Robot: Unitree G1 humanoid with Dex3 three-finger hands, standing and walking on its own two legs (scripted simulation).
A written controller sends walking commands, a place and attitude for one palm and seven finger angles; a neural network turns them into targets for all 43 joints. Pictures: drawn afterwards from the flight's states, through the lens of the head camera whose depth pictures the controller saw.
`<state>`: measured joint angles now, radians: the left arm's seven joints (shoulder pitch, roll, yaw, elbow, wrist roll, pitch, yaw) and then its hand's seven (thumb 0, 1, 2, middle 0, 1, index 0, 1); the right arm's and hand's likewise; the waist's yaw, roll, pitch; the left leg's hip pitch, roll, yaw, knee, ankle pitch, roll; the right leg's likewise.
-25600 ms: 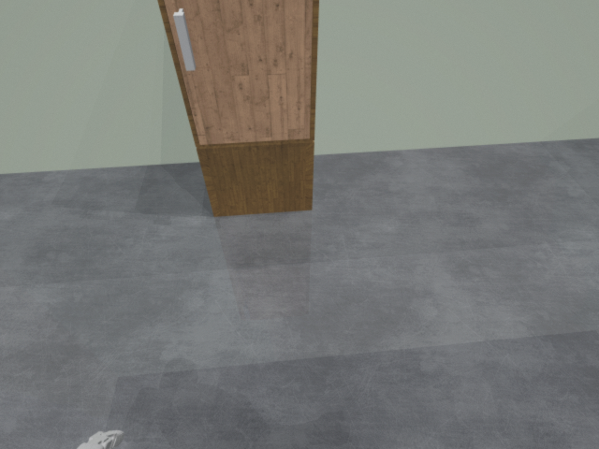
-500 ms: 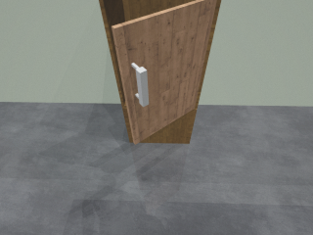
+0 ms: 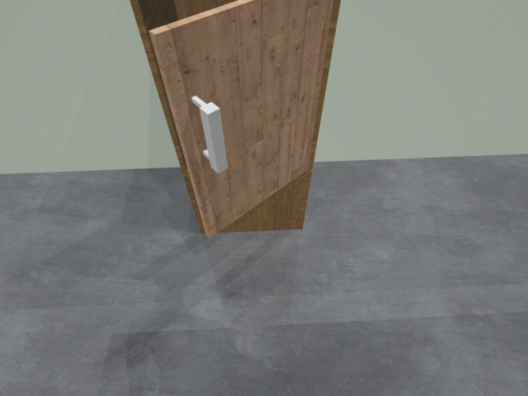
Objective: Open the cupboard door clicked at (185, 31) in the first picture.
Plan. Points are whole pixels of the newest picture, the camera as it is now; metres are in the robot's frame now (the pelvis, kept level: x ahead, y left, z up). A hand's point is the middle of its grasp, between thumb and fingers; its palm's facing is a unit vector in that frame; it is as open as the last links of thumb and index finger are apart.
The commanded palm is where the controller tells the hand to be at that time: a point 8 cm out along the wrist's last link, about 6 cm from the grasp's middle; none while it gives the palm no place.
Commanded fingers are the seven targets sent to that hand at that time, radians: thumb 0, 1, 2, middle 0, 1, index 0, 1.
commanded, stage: walk to a spot facing it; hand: left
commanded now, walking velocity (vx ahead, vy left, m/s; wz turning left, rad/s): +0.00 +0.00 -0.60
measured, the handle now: (208, 135) +0.57 +0.15 +0.05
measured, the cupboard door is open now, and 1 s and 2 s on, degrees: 39 39 39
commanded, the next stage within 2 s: none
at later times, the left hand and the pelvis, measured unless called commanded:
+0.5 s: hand out of the picture +0.09 +0.18 -0.16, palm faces -0.22 -0.94 -0.27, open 7.4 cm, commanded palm none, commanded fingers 0.00 0.90 0.90 -0.20 -0.30 -0.20 -0.30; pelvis +0.00 -0.01 +0.01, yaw -17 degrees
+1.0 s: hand (202, 359) +0.20 +0.13 -0.17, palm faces -0.56 -0.78 -0.29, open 7.4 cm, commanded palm none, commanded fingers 0.00 0.90 0.90 -0.20 -0.30 -0.20 -0.30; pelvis -0.01 +0.01 -0.01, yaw -35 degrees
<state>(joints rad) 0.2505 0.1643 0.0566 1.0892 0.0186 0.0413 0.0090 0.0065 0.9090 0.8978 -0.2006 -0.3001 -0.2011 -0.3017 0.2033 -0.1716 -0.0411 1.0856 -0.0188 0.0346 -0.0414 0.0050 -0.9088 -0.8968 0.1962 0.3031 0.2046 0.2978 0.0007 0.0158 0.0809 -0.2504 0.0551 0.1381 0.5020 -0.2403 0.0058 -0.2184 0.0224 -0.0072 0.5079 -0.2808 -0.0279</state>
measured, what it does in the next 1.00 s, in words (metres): steps on the spot, turning right: left foot, then right foot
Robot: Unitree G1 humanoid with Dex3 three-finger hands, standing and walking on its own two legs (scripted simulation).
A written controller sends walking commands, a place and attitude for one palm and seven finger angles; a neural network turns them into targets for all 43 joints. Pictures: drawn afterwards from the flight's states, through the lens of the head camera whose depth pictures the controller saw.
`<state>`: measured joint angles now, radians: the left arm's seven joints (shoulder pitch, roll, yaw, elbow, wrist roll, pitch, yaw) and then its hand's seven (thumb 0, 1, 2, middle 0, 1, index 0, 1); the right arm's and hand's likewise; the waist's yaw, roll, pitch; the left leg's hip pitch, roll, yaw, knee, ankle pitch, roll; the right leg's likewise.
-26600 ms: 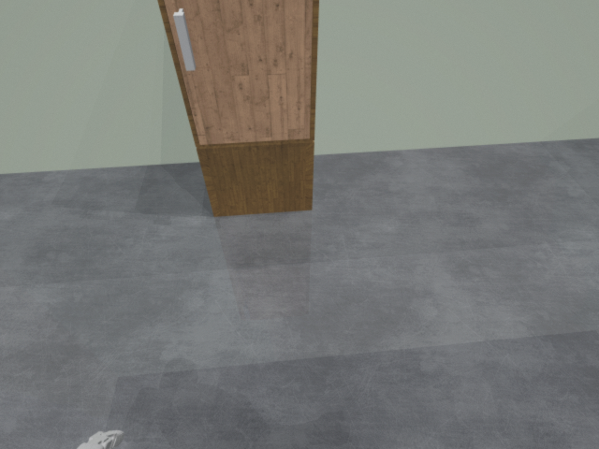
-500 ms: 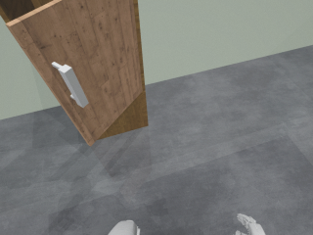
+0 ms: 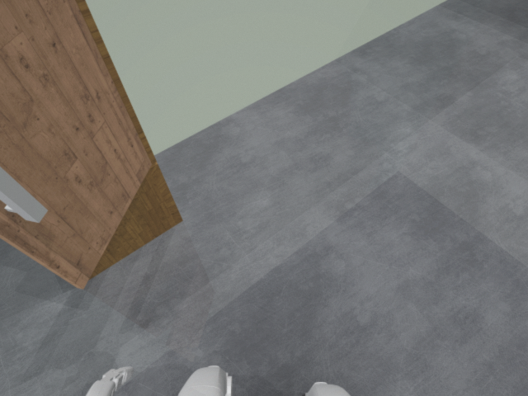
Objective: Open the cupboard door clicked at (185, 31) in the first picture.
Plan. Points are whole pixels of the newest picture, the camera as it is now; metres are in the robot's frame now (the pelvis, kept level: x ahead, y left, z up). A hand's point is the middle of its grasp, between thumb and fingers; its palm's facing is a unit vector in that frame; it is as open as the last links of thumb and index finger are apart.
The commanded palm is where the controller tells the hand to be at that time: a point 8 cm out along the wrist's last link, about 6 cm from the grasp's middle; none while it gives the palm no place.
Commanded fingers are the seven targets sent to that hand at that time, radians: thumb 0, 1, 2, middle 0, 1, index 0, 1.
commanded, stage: walk to a spot facing it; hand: left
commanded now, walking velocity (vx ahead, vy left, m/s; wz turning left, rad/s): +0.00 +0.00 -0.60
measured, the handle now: out of the picture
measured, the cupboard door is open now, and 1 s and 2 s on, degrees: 39 39 39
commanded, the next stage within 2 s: turn to face it in 1.98 s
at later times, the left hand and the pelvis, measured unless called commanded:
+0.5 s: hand (178, 364) +0.17 +0.16 -0.15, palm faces -0.33 -0.91 -0.25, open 7.4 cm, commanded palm none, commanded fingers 0.00 0.90 0.90 -0.20 -0.30 -0.20 -0.30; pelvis +0.00 +0.00 +0.00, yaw -19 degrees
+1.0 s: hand (227, 296) +0.29 +0.09 -0.15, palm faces -0.58 -0.79 -0.17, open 7.4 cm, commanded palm none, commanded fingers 0.00 0.90 0.90 -0.20 -0.30 -0.20 -0.30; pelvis +0.11 -0.02 +0.02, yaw -38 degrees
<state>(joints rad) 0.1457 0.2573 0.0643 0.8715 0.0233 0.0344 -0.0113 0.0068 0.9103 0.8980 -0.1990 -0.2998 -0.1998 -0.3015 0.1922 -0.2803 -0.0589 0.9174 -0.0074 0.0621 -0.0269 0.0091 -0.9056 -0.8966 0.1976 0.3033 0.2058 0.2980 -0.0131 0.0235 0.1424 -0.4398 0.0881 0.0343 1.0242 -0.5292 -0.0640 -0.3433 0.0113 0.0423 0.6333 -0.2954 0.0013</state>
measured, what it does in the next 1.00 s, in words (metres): walks ahead, turning right: left foot, then right foot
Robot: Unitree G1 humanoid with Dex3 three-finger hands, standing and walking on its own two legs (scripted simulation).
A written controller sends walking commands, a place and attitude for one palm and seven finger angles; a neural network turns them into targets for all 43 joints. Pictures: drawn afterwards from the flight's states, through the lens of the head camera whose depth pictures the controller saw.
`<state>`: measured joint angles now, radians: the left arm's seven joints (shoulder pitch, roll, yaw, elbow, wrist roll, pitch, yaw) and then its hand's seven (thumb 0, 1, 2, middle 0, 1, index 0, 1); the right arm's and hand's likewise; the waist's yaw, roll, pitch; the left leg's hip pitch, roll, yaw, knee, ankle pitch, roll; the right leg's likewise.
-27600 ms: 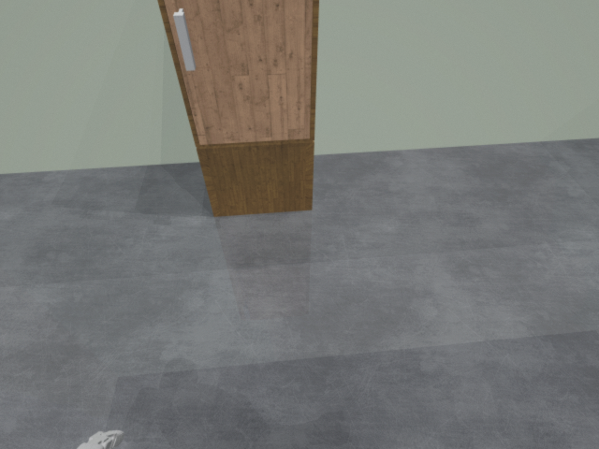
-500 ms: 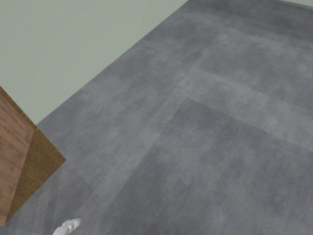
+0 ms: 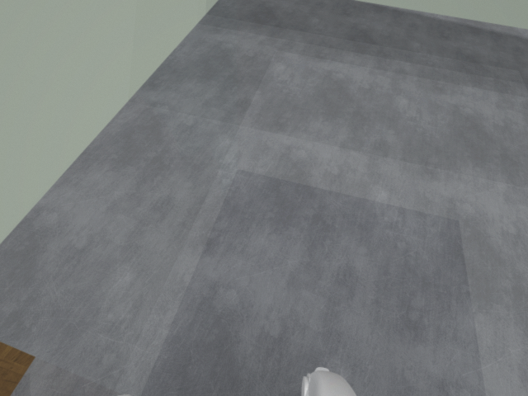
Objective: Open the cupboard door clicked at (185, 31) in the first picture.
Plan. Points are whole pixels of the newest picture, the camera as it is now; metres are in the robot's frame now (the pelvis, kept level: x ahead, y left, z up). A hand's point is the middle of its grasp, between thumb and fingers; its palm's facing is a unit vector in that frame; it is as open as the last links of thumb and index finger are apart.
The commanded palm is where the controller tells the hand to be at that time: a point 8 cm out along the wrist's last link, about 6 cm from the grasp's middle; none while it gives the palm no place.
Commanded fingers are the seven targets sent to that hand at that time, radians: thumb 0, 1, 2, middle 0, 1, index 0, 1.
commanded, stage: walk to a spot facing it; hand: left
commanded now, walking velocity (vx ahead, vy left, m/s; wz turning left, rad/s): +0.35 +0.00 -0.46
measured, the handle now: out of the picture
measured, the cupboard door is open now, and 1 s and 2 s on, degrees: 39 39 39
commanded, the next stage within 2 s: turn to face it in 0.98 s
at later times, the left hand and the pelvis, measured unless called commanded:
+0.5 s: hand (210, 309) +0.29 +0.12 -0.17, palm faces -0.14 -0.97 -0.20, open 7.1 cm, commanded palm none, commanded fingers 0.00 0.90 0.90 -0.20 -0.30 -0.20 -0.30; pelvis +0.20 -0.06 +0.00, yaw -10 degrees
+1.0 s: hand (260, 204) +0.56 +0.04 -0.18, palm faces -0.30 -0.93 -0.20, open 7.4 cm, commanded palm none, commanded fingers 0.00 0.90 0.90 -0.20 -0.30 -0.20 -0.30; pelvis +0.42 -0.12 -0.02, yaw -16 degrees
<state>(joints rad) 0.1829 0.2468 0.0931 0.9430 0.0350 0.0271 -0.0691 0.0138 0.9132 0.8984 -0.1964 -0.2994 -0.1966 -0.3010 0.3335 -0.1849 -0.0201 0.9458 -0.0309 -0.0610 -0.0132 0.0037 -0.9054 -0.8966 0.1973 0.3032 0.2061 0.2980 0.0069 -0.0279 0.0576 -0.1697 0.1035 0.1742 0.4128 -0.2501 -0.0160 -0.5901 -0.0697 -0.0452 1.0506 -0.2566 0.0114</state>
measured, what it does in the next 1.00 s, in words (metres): walks ahead, turning right: right foot, then left foot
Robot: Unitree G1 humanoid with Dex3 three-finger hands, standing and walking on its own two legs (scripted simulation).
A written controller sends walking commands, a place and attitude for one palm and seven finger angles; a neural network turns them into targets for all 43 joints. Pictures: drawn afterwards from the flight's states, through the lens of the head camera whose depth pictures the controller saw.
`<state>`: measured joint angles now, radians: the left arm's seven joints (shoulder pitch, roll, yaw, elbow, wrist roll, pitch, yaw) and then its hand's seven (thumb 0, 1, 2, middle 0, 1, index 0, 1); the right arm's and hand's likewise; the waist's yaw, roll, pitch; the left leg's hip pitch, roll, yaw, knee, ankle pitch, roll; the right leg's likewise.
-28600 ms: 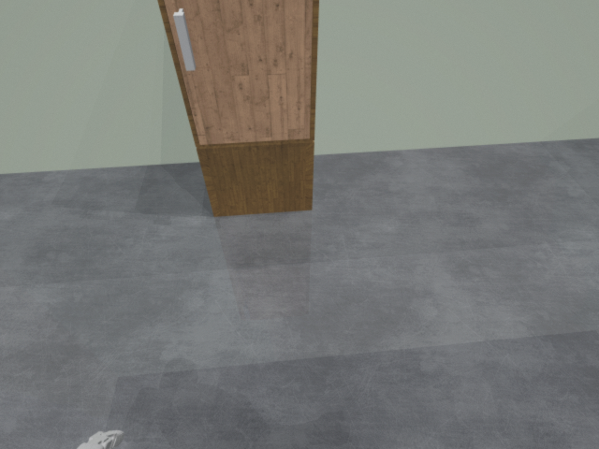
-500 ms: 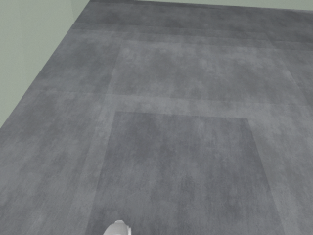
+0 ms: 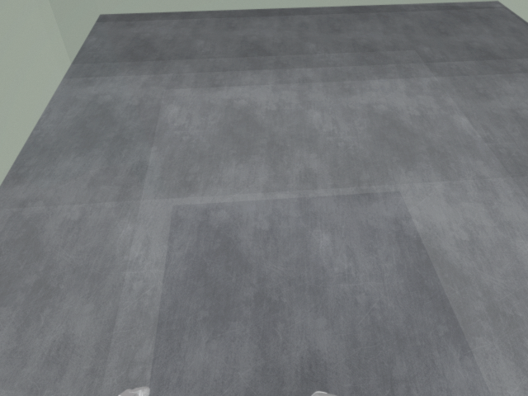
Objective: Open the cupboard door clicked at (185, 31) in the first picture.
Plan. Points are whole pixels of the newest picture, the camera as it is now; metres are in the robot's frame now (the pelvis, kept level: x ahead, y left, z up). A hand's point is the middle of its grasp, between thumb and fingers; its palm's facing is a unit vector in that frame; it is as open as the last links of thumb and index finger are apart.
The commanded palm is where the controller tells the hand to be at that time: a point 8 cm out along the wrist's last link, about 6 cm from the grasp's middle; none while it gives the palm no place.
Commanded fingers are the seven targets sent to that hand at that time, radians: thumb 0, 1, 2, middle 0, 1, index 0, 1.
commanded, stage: turn to face it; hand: left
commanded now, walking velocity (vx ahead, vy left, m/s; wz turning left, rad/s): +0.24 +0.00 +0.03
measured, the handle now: out of the picture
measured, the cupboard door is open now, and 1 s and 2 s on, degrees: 39 39 39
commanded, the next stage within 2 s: none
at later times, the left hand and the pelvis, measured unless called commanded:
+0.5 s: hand (157, 363) +0.20 +0.20 -0.17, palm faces +0.22 -0.95 -0.21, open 7.3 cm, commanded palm none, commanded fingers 0.00 0.90 0.90 -0.20 -0.30 -0.20 -0.30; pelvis +0.16 +0.00 +0.00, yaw +11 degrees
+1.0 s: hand out of the picture +0.15 +0.18 -0.18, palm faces +0.51 -0.82 -0.26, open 7.4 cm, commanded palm none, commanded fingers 0.00 0.90 0.90 -0.20 -0.30 -0.20 -0.30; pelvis +0.22 -0.03 -0.01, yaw +31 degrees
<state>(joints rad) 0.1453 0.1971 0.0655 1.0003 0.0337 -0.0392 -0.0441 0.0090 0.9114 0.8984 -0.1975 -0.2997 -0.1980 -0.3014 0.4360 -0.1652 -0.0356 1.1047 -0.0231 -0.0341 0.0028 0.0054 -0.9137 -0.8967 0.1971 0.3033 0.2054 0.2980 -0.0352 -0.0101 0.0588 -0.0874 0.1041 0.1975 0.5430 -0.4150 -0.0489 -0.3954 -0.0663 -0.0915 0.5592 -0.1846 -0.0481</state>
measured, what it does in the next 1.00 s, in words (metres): walks ahead, turning left: left foot, then right foot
